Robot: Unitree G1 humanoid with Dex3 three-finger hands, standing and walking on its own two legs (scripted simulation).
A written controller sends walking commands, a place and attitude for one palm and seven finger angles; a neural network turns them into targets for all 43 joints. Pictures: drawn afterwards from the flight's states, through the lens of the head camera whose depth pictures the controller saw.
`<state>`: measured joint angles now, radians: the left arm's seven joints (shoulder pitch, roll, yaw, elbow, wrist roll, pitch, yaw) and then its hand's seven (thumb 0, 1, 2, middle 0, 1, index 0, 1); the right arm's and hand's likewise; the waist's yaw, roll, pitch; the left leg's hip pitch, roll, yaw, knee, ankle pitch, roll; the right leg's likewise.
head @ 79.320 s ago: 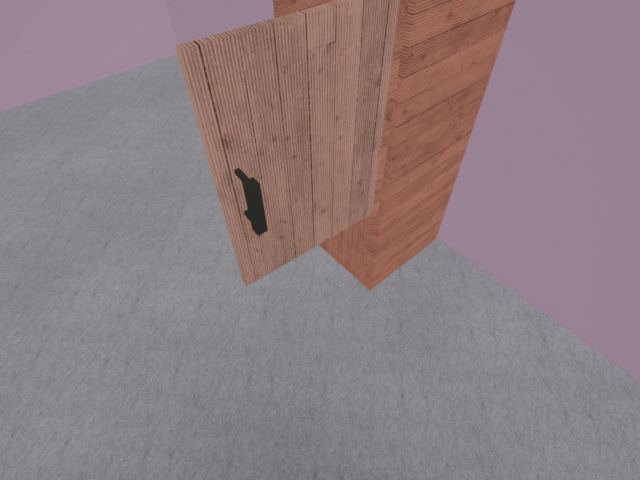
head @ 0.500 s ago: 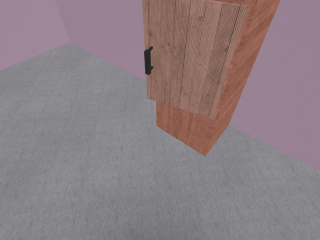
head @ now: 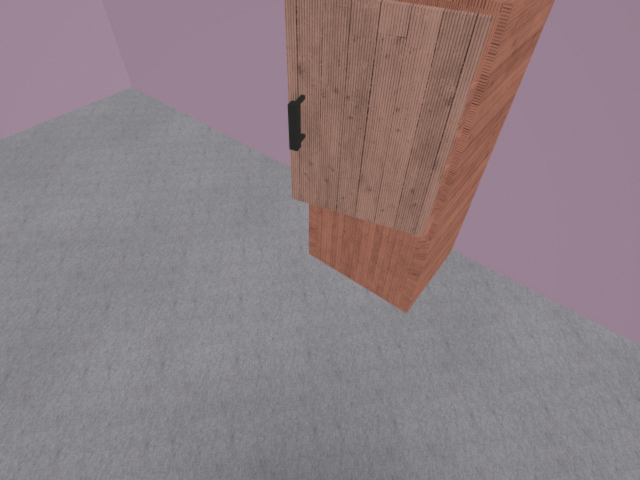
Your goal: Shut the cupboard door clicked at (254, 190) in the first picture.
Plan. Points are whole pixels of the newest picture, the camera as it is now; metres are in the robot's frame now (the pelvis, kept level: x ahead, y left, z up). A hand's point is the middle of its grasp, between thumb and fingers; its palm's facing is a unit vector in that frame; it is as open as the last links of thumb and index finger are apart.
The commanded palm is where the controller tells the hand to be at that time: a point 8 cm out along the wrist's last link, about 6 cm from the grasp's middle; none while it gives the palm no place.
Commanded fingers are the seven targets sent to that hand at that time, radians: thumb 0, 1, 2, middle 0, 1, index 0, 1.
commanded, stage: look to check the result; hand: left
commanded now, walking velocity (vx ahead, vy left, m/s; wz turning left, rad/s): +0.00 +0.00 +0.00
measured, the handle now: (298, 122) +0.95 +0.10 -0.05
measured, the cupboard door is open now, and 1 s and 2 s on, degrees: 15 15 15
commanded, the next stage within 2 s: walk to a spot facing it in 0.50 s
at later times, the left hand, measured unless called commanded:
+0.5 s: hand out of the picture -0.01 +0.18 -0.17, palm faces +0.01 -0.98 -0.20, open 7.4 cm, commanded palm none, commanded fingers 0.00 0.90 0.90 -0.20 -0.30 -0.20 -0.30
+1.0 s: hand out of the picture +0.03 +0.21 -0.20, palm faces +0.20 -0.96 -0.21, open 7.4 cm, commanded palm none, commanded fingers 0.00 0.90 0.90 -0.20 -0.30 -0.20 -0.30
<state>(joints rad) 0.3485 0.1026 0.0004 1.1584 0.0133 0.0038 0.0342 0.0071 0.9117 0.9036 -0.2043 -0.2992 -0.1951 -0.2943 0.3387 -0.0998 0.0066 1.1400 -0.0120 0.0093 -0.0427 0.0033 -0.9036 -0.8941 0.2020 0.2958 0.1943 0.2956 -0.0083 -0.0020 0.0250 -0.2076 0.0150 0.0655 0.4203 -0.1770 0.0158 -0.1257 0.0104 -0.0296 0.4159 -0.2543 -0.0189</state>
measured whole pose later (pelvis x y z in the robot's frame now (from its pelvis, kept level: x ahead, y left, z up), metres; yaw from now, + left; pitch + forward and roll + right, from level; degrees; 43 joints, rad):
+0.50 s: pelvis +0.00 +0.00 +0.00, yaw +0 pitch -2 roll +0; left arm 0.30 0.16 0.00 1.14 0.02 0.00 0.03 0.01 0.91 0.90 -0.20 -0.30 -0.19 -0.29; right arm 0.27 -0.16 0.00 1.12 -0.01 0.01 -0.03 0.00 -0.90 -0.89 0.20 0.30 0.19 0.30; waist -0.01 0.00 0.04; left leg -0.20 0.01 0.07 0.40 -0.17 0.02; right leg -0.12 0.01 -0.02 0.40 -0.25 -0.02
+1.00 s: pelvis +0.00 +0.01 -0.02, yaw +11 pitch -2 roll -1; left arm 0.19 0.20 0.06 0.99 0.02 0.04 0.03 0.01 0.91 0.90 -0.21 -0.30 -0.20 -0.29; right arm 0.25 -0.17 -0.04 1.01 -0.03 0.05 0.00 0.00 -0.90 -0.89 0.20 0.30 0.19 0.30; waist -0.02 -0.03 0.10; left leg -0.35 -0.01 0.06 0.69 -0.30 0.05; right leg -0.26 -0.07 -0.14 0.80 -0.51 0.01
